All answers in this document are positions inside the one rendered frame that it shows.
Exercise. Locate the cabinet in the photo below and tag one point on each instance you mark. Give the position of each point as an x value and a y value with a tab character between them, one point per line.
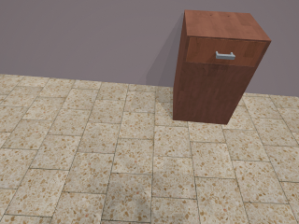
210	92

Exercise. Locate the handle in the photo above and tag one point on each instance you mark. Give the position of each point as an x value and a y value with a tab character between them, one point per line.
225	56

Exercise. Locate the drawer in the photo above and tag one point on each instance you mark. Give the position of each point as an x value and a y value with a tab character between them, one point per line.
203	50

